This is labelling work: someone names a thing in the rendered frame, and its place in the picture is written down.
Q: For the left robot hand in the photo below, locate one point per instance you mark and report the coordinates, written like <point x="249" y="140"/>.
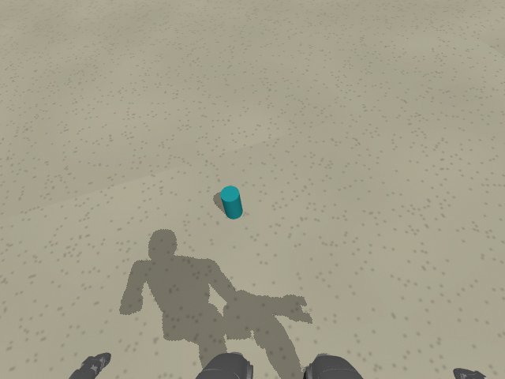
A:
<point x="91" y="366"/>

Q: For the can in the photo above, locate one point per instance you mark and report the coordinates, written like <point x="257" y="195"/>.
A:
<point x="231" y="202"/>

